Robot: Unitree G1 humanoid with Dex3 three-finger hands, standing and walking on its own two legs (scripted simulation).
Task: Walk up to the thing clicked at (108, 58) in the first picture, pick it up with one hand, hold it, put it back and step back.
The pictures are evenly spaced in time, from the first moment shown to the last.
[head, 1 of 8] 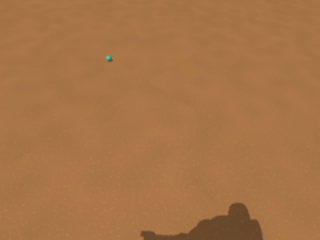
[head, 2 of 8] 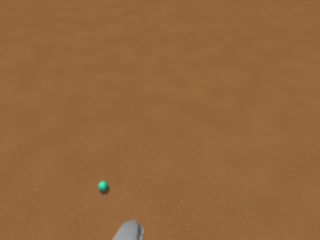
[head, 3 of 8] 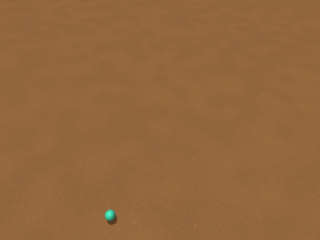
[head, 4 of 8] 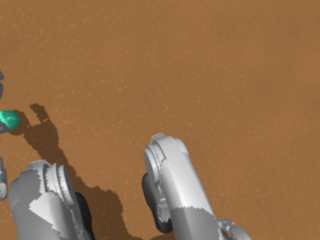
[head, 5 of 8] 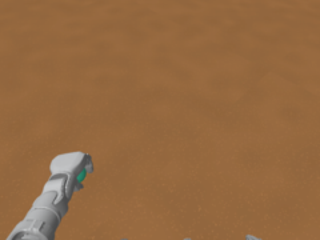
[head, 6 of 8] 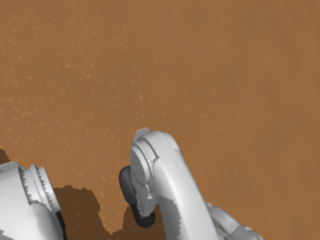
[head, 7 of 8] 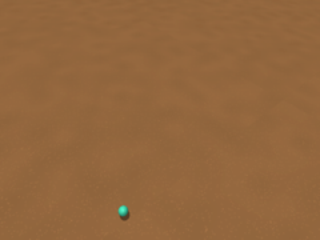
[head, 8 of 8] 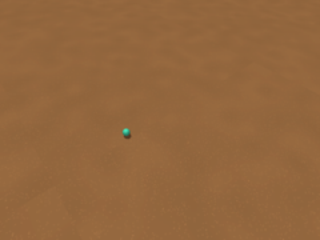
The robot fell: no
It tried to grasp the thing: yes
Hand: left
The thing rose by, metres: 0.69
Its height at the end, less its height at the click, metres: +0.00
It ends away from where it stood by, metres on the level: 0.01
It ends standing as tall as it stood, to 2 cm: yes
